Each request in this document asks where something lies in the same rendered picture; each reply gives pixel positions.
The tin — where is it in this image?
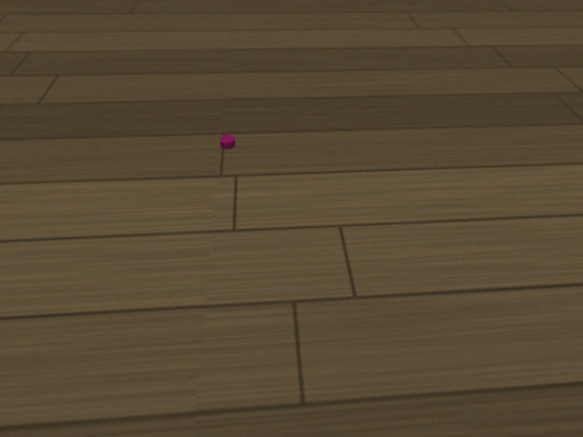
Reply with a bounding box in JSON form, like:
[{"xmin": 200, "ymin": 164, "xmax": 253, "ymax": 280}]
[{"xmin": 220, "ymin": 135, "xmax": 235, "ymax": 148}]

